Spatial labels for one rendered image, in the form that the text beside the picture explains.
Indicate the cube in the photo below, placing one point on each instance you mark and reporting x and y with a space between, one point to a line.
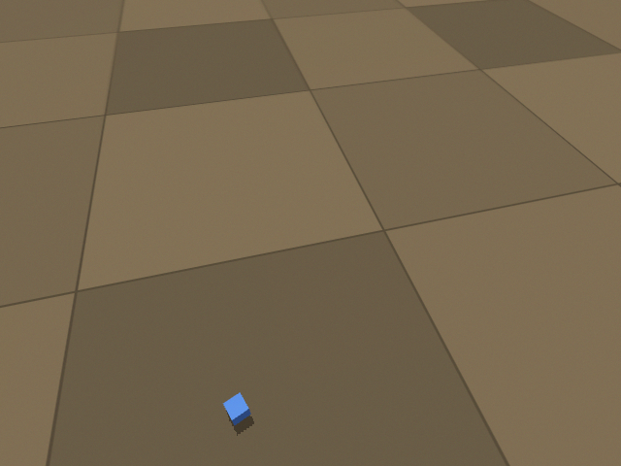
237 408

